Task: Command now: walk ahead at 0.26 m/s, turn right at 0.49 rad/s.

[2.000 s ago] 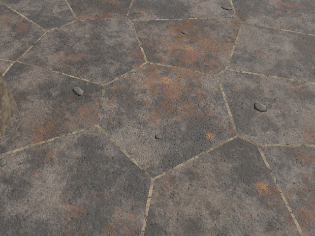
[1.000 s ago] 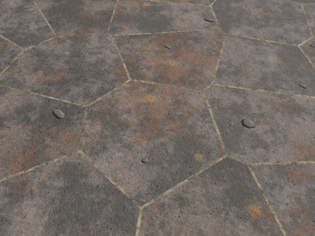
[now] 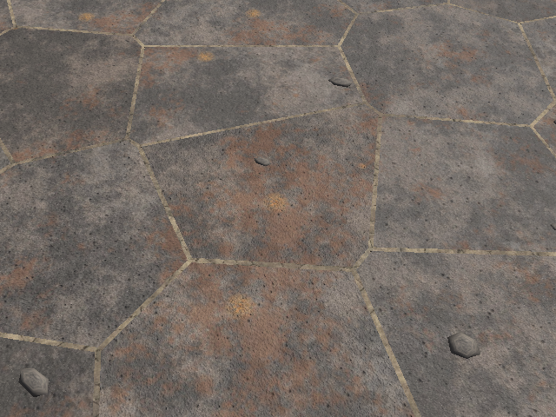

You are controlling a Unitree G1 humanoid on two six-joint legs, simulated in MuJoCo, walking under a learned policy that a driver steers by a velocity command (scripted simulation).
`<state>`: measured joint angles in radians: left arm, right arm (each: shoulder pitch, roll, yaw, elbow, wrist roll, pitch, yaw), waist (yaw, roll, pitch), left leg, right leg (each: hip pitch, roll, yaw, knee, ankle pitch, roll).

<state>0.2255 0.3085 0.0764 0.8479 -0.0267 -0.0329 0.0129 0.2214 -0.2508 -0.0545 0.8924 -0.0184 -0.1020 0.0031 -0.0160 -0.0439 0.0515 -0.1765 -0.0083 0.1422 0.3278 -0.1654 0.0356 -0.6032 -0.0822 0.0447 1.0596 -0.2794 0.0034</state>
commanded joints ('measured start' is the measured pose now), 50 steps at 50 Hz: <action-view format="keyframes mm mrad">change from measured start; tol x32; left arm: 1 47 -2 -2 -72 12 11 -11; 50 -89 73 32 -164 18 14 17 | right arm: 1 -106 -155 -35 -71 2 -4 -25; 50 154 -145 -15 -70 21 47 -45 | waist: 1 48 131 -48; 13 18 -270 -389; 50 -29 206 55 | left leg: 1 -16 251 -41 -122 578 149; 10 121 269 38 215 601 66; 13 -424 -68 -98 1000 -585 -103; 14 -464 -18 -230 1043 -513 -81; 39 27 -43 -177 112 -143 -30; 42 -167 397 -835 -210 -605 224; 50 124 221 -474 -219 -394 112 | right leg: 1 45 -27 -20 -164 146 18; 11 395 102 -91 -597 375 -125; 13 784 -310 608 -628 815 -447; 17 435 -147 339 -737 323 -264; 36 448 -84 499 -733 326 -169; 40 138 139 307 -522 -352 -32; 50 -186 109 26 38 74 47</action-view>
